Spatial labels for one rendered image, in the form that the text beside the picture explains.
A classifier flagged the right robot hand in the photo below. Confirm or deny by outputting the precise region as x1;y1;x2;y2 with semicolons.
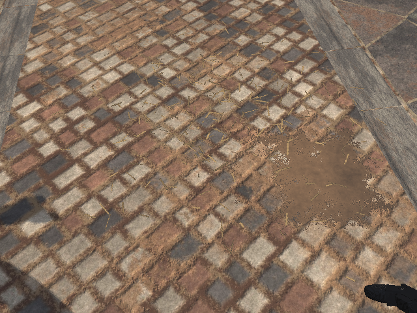
364;284;417;313

